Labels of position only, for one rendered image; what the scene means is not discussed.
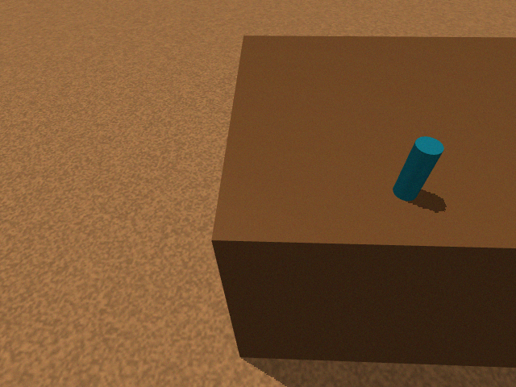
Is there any can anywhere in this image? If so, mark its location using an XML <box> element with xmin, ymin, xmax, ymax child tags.
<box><xmin>393</xmin><ymin>136</ymin><xmax>444</xmax><ymax>201</ymax></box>

